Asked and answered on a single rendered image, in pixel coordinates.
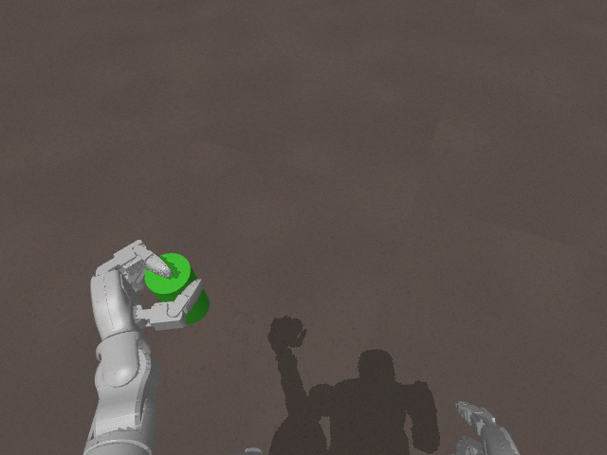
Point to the left robot arm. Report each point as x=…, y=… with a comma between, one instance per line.
x=126, y=381

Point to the right robot hand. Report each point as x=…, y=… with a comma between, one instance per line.
x=495, y=440

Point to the can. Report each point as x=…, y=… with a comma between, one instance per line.
x=167, y=289

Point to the left robot hand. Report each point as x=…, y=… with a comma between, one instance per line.
x=116, y=304

